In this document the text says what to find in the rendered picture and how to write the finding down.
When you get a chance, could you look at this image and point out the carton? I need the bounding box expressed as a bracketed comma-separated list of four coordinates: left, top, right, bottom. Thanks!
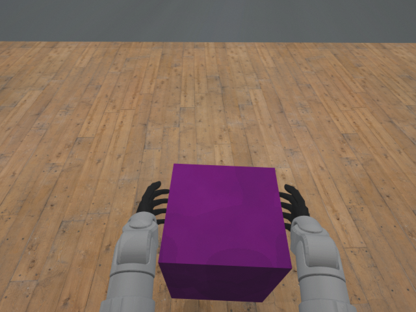
[158, 164, 292, 302]

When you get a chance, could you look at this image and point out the left robot forearm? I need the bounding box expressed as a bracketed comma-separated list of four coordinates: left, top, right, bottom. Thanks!
[99, 212, 159, 312]

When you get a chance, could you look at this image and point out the right robot hand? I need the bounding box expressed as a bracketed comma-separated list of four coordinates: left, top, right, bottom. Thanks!
[279, 184, 310, 232]

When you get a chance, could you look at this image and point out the left robot hand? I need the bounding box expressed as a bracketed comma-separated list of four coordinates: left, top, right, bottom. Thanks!
[136, 181, 170, 225]

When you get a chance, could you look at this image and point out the right robot forearm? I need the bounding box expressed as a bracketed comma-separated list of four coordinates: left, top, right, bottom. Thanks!
[291, 216, 357, 312]

